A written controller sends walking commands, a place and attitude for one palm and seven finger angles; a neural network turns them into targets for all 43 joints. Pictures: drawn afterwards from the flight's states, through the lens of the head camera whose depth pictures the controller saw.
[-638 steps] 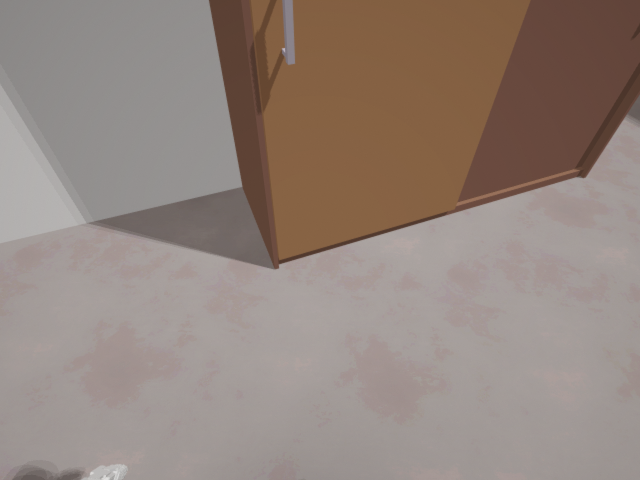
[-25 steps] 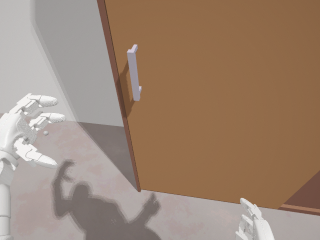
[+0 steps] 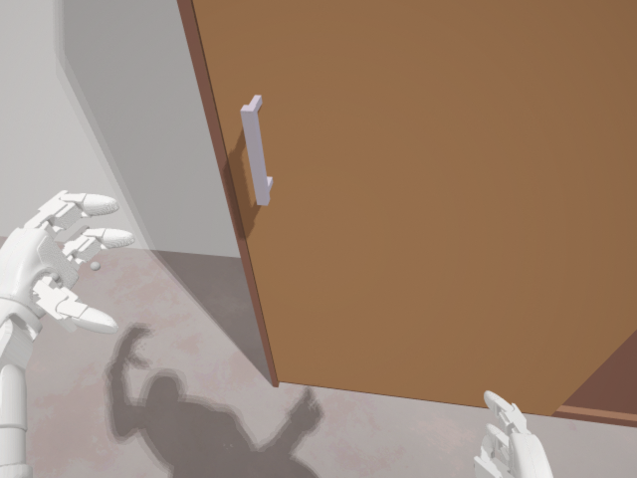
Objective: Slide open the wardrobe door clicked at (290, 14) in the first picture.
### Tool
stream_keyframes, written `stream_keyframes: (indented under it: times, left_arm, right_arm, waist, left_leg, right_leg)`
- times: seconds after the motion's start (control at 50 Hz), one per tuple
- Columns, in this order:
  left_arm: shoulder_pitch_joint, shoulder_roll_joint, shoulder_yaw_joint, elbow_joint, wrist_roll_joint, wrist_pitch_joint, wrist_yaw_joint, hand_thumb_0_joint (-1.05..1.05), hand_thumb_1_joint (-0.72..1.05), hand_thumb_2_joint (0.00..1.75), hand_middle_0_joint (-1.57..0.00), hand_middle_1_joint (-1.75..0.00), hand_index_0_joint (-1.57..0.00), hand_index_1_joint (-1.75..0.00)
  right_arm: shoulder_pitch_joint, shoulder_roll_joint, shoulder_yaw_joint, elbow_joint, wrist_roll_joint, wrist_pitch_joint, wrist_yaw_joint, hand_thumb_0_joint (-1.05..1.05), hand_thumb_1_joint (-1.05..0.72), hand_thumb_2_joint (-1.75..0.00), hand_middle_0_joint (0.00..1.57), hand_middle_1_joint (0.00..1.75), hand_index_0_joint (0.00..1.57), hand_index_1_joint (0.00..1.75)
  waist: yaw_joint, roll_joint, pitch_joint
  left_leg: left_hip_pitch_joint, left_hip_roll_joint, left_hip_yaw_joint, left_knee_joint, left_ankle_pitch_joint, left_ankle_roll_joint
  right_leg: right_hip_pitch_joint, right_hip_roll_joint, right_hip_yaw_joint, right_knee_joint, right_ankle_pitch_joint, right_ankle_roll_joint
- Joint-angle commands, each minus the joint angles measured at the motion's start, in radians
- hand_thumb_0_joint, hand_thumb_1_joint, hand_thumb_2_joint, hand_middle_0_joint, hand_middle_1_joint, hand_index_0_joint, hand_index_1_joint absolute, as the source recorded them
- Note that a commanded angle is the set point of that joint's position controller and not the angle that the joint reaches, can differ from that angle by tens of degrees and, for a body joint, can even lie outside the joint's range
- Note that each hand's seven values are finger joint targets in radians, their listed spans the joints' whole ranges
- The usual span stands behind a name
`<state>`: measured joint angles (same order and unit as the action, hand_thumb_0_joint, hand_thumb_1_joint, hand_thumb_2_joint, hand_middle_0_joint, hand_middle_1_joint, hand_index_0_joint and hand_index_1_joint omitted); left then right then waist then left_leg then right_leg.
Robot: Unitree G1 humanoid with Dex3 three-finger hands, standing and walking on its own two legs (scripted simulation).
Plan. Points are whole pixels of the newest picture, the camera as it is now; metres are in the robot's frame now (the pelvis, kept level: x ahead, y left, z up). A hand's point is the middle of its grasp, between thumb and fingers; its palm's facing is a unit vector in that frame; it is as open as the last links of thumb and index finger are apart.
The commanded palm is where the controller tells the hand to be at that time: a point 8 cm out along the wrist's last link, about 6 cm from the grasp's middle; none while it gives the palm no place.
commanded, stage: move the hooked fingers beside the handle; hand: left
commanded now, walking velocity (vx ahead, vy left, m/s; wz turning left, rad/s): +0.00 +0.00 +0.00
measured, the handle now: (260, 152) +0.54 +0.16 +0.15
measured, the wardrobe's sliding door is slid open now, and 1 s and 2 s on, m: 0.00 0.00 0.00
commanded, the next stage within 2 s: none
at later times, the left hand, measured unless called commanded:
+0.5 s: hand (133, 236) +0.33 +0.26 +0.17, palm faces +0.00 -1.00 -0.02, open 14.0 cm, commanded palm +0.31 +0.31 +0.17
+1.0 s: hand (165, 207) +0.39 +0.25 +0.16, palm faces +0.00 -1.00 +0.01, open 14.0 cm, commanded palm +0.36 +0.29 +0.17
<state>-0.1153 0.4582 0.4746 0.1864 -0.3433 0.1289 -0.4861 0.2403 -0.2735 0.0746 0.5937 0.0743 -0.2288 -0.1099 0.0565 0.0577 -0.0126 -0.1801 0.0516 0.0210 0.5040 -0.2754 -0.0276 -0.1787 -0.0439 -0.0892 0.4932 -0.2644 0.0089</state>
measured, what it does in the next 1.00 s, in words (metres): stands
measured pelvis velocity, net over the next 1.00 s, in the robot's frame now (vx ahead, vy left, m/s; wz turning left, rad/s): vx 0.01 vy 0.01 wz -0.02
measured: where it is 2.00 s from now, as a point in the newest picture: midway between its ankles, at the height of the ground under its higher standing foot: outside the picture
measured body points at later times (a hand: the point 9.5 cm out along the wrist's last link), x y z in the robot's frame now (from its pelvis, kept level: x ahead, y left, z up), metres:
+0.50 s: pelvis -0.01 +0.01 +0.00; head -0.01 -0.01 +0.45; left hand +0.32 +0.32 +0.17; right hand +0.16 -0.23 -0.08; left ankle +0.00 +0.14 -0.74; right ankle +0.00 -0.12 -0.74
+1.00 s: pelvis +0.01 +0.01 +0.00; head +0.01 +0.00 +0.45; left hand +0.38 +0.30 +0.17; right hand +0.14 -0.25 -0.09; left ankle +0.00 +0.14 -0.74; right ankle +0.00 -0.12 -0.74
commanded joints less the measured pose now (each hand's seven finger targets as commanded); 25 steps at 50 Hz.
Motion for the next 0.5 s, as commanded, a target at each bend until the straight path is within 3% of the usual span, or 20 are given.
stream_keyframes:
  times: [0.0,0.04,0.06,0.1,0.12,0.16,0.2,0.22,0.3,0.32,0.38,0.42,0.48]
  left_arm:
    - [-0.291,0.278,0.08,-0.207,-0.024,-0.061,-0.006,0.0,-0.5,0.3,-0.3,-1.2,-0.3,-1.2]
    - [-0.287,0.289,0.089,-0.198,-0.028,-0.062,-0.007,0.0,-0.5,0.3,-0.3,-1.2,-0.3,-1.2]
    - [-0.295,0.287,0.088,-0.21,-0.026,-0.064,-0.007,0.0,-0.5,0.3,-0.3,-1.2,-0.3,-1.2]
    - [-0.316,0.296,0.093,-0.206,-0.023,-0.068,-0.004,0.0,-0.5,0.3,-0.3,-1.2,-0.3,-1.2]
    - [-0.315,0.315,0.106,-0.184,-0.026,-0.067,-0.002,0.0,-0.5,0.3,-0.3,-1.2,-0.3,-1.2]
    - [-0.401,0.29,0.065,-0.145,-0.016,-0.072,-0.001,0.0,-0.5,0.3,-0.3,-1.2,-0.3,-1.2]
    - [-0.447,0.267,0.03,-0.148,-0.008,-0.083,0.004,0.0,-0.5,0.3,-0.3,-1.2,-0.3,-1.2]
    - [-0.461,0.265,0.019,-0.144,-0.008,-0.087,0.006,0.0,-0.5,0.3,-0.3,-1.2,-0.3,-1.2]
    - [-0.527,0.281,0.012,-0.039,0.015,-0.088,0.017,0.0,-0.5,0.3,-0.3,-1.2,-0.3,-1.2]
    - [-0.537,0.303,0.027,-0.017,0.017,-0.091,0.022,0.0,-0.5,0.3,-0.3,-1.2,-0.3,-1.2]
    - [-0.581,0.282,0.001,-0.032,0.029,-0.101,0.031,0.0,-0.5,0.3,-0.3,-1.2,-0.3,-1.2]
    - [-0.578,0.288,0.006,0.028,0.03,-0.1,0.039,0.0,-0.5,0.3,-0.3,-1.2,-0.3,-1.2]
    - [-0.617,0.285,0.0,0.058,0.042,-0.101,0.05,0.0,-0.5,0.3,-0.3,-1.2,-0.3,-1.2]
  right_arm:
    - [-0.12,-0.11,-0.046,-0.166,0.006,-0.057,-0.013,0.0,-0.9,-0.9,0.2,0.3,0.2,0.3]
    - [-0.119,-0.112,-0.046,-0.165,0.006,-0.054,-0.011,0.0,-0.9,-0.9,0.2,0.3,0.2,0.3]
    - [-0.124,-0.111,-0.046,-0.167,0.006,-0.055,-0.011,0.0,-0.9,-0.9,0.2,0.3,0.2,0.3]
    - [-0.121,-0.111,-0.046,-0.165,0.004,-0.056,-0.014,0.0,-0.9,-0.9,0.2,0.3,0.2,0.3]
    - [-0.116,-0.113,-0.046,-0.159,0.002,-0.053,-0.013,0.0,-0.9,-0.9,0.2,0.3,0.2,0.3]
    - [-0.113,-0.113,-0.046,-0.148,0.008,-0.049,-0.02,0.0,-0.9,-0.9,0.2,0.3,0.2,0.3]
    - [-0.111,-0.112,-0.045,-0.151,0.008,-0.054,-0.025,0.0,-0.9,-0.9,0.2,0.3,0.2,0.3]
    - [-0.112,-0.111,-0.044,-0.151,0.005,-0.053,-0.026,0.0,-0.9,-0.9,0.2,0.3,0.2,0.3]
    - [-0.096,-0.12,-0.045,-0.135,0.008,-0.047,-0.034,0.0,-0.9,-0.9,0.2,0.3,0.2,0.3]
    - [-0.091,-0.126,-0.047,-0.131,0.005,-0.042,-0.033,0.0,-0.9,-0.9,0.2,0.3,0.2,0.3]
    - [-0.096,-0.119,-0.045,-0.143,0.004,-0.044,-0.03,0.0,-0.9,-0.9,0.2,0.3,0.2,0.3]
    - [-0.084,-0.122,-0.045,-0.136,0.002,-0.037,-0.026,0.0,-0.9,-0.9,0.2,0.3,0.2,0.3]
    - [-0.078,-0.125,-0.048,-0.141,0.005,-0.031,-0.023,0.0,-0.9,-0.9,0.2,0.3,0.2,0.3]
  waist:
    - [-0.011,0.003,-0.153]
    - [-0.009,-0.017,-0.154]
    - [-0.007,0.019,-0.157]
    - [-0.012,0.016,-0.169]
    - [-0.008,-0.006,-0.152]
    - [-0.034,0.009,-0.127]
    - [-0.037,0.042,-0.143]
    - [-0.035,0.011,-0.148]
    - [-0.044,0.015,-0.143]
    - [-0.039,-0.001,-0.15]
    - [-0.037,0.042,-0.209]
    - [-0.034,0.002,-0.189]
    - [-0.035,0.018,-0.197]
  left_leg:
    - [0.043,-0.061,-0.012,-0.071,0.171,0.051]
    - [0.035,-0.061,-0.01,-0.069,0.167,0.051]
    - [0.042,-0.063,-0.012,-0.069,0.173,0.051]
    - [0.047,-0.062,-0.012,-0.069,0.172,0.05]
    - [0.036,-0.059,-0.011,-0.065,0.175,0.051]
    - [0.032,-0.059,-0.012,-0.072,0.133,0.049]
    - [0.047,-0.06,-0.019,-0.074,0.123,0.048]
    - [0.047,-0.057,-0.016,-0.07,0.125,0.05]
    - [0.028,-0.058,-0.025,-0.075,0.101,0.048]
    - [0.02,-0.054,-0.025,-0.075,0.11,0.047]
    - [0.046,-0.057,-0.026,-0.072,0.148,0.046]
    - [0.024,-0.053,-0.023,-0.073,0.147,0.046]
    - [0.017,-0.052,-0.024,-0.077,0.154,0.043]
  right_leg:
    - [0.006,0.048,0.019,-0.076,0.2,-0.014]
    - [0.013,0.048,0.024,-0.078,0.196,-0.013]
    - [0.011,0.048,0.024,-0.076,0.202,-0.015]
    - [0.01,0.048,0.022,-0.075,0.201,-0.015]
    - [0.012,0.05,0.027,-0.081,0.201,-0.016]
    - [-0.023,0.049,0.028,-0.09,0.154,-0.012]
    - [-0.03,0.048,0.027,-0.086,0.138,-0.016]
    - [-0.023,0.049,0.031,-0.09,0.14,-0.016]
    - [-0.042,0.046,0.027,-0.087,0.11,-0.018]
    - [-0.028,0.046,0.027,-0.088,0.11,-0.02]
    - [-0.013,0.043,0.025,-0.068,0.158,-0.025]
    - [-0.012,0.044,0.027,-0.074,0.158,-0.025]
    - [-0.016,0.042,0.023,-0.062,0.168,-0.027]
